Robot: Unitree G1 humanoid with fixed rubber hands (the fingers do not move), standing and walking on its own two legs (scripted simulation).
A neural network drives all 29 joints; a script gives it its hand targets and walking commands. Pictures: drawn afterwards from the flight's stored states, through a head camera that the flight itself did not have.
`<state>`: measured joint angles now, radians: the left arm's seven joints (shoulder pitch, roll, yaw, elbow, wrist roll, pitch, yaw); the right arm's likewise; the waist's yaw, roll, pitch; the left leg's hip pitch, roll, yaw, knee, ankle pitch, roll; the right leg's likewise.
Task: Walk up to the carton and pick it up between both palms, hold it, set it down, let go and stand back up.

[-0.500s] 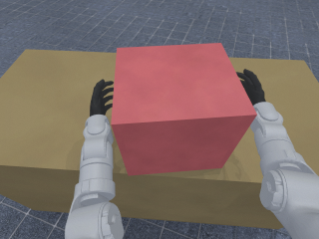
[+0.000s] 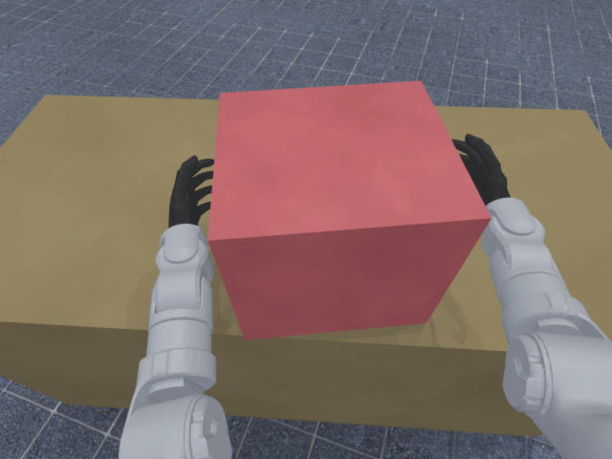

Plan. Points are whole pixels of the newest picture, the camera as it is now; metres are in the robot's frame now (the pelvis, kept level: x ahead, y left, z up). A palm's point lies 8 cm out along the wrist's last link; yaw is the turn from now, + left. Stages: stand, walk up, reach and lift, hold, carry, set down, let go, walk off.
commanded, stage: set down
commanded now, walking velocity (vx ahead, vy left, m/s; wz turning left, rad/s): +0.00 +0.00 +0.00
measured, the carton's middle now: (329, 215) +0.45 +0.01 +0.03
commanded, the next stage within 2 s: none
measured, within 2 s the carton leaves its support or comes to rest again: neither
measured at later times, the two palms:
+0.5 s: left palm (174, 222) +0.39 +0.23 +0.08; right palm (533, 187) +0.45 -0.25 +0.11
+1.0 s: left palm (142, 167) +0.40 +0.25 +0.16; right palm (558, 141) +0.46 -0.26 +0.17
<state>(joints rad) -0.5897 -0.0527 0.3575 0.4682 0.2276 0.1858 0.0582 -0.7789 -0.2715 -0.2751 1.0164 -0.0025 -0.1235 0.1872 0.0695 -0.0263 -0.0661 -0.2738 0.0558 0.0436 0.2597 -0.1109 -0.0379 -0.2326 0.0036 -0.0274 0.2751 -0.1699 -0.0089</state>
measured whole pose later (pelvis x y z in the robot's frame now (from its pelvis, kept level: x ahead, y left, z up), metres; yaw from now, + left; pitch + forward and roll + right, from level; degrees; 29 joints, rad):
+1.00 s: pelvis -0.04 -0.01 -0.01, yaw -1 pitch +19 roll -1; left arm -0.96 0.40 0.03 0.68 -0.32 0.39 0.11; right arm -1.16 -0.70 0.23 1.16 0.63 0.13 0.16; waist 0.14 0.02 -0.19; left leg -0.63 0.09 0.02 0.39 -0.09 -0.05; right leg -0.58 0.05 -0.02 0.37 -0.12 -0.03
